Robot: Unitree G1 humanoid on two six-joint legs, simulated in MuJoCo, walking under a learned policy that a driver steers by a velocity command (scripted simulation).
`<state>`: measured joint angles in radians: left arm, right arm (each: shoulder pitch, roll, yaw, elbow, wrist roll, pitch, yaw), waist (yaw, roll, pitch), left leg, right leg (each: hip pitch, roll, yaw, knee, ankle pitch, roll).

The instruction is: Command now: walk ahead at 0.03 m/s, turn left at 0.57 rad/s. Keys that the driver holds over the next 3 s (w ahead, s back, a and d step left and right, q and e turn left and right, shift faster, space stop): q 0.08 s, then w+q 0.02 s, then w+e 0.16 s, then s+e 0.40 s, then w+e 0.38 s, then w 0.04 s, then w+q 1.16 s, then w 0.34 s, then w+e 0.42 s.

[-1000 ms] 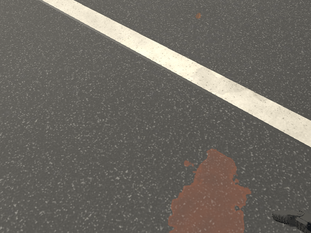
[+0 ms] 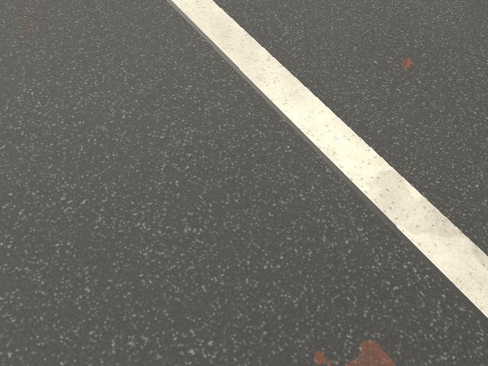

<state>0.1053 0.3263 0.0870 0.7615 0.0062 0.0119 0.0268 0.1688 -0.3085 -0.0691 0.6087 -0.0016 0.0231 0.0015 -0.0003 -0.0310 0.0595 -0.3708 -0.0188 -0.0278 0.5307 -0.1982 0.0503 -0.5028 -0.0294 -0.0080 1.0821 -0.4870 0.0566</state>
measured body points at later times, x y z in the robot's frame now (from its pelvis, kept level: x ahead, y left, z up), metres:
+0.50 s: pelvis +0.05 -0.04 +0.00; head +0.08 -0.05 +0.45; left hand +0.18 +0.24 -0.10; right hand +0.22 -0.30 -0.10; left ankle +0.03 +0.10 -0.70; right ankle +0.05 -0.14 -0.74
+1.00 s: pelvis +0.06 +0.02 +0.01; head +0.07 +0.04 +0.46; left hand +0.28 +0.26 -0.10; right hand +0.05 -0.28 -0.08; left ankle +0.06 +0.13 -0.74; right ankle +0.04 -0.14 -0.64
